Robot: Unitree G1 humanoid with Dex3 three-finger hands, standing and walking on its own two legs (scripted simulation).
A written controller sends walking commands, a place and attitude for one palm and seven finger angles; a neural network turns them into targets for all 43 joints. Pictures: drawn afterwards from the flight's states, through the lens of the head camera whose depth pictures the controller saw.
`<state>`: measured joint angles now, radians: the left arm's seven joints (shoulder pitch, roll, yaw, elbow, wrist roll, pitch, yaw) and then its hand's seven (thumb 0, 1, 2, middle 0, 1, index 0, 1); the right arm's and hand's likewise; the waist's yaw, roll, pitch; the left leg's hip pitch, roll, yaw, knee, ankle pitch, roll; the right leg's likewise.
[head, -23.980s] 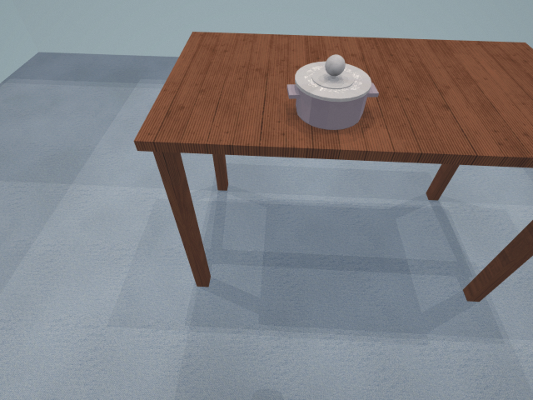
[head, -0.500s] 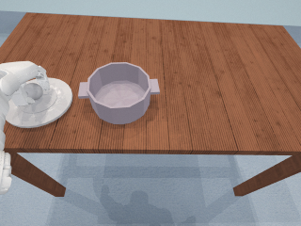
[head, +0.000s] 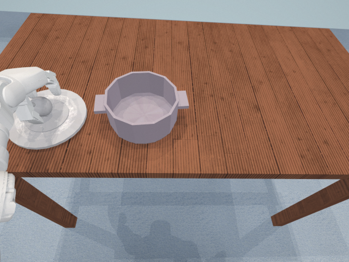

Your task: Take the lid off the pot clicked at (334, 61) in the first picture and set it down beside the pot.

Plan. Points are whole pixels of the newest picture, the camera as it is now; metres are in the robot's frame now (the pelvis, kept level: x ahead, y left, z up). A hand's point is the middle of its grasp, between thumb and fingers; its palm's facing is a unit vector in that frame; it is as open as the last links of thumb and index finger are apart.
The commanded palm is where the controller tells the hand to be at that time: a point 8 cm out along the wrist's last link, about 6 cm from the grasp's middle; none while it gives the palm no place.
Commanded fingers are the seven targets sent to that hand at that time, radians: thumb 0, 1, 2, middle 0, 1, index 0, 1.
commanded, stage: open the fingers wide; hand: left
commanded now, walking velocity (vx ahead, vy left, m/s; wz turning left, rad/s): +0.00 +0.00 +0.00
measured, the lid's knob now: (41, 106) +0.46 +0.31 +0.07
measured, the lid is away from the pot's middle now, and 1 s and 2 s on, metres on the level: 0.24 0.24 0.24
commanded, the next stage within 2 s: raise the empty hand in 0.22 s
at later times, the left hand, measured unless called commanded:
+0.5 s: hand (28, 99) +0.45 +0.32 +0.10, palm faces -0.40 -0.08 -0.91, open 11.0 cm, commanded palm +0.47 +0.30 +0.17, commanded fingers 0.00 -0.06 0.74 -0.39 -0.78 -0.39 -0.78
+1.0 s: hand (7, 81) +0.45 +0.33 +0.16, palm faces -0.35 -0.08 -0.93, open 11.0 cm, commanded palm +0.46 +0.31 +0.23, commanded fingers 0.00 -0.06 0.74 -0.39 -0.78 -0.39 -0.78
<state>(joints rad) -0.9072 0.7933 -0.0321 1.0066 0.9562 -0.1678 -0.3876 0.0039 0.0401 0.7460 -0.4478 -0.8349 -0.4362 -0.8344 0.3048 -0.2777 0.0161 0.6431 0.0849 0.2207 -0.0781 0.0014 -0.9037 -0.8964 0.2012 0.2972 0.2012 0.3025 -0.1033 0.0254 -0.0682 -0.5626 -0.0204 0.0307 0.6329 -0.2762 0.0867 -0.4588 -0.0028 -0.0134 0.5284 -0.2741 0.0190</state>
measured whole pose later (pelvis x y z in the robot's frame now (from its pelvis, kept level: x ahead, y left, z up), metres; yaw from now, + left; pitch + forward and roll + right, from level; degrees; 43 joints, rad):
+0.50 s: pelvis +0.00 +0.01 +0.00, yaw +0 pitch +12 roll -3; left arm -0.92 0.79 -0.04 0.98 0.96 -0.15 -0.39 0.00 -0.04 0.74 -0.40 -0.78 -0.40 -0.78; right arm 0.31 -0.28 0.01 0.64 0.08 0.22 -0.07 0.00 -0.90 -0.90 0.20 0.30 0.20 0.30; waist -0.10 0.02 -0.07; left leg -0.55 -0.03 0.03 0.62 -0.27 0.10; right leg -0.44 -0.01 -0.01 0.50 -0.27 0.01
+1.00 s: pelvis +0.00 +0.02 +0.01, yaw +1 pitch +10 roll -3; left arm -1.02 0.80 -0.09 0.96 0.94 -0.08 -0.46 0.00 -0.05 0.74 -0.40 -0.78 -0.40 -0.78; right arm 0.29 -0.27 0.02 0.63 0.08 0.20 -0.06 0.00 -0.90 -0.90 0.20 0.30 0.20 0.30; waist -0.09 0.02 -0.06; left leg -0.48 -0.05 0.03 0.55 -0.24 0.11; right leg -0.37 -0.03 -0.02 0.44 -0.24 0.01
